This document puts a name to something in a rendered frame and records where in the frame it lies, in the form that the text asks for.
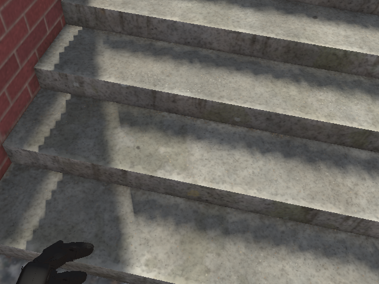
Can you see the left robot hand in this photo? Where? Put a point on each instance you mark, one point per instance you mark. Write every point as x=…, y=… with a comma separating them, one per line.
x=42, y=270

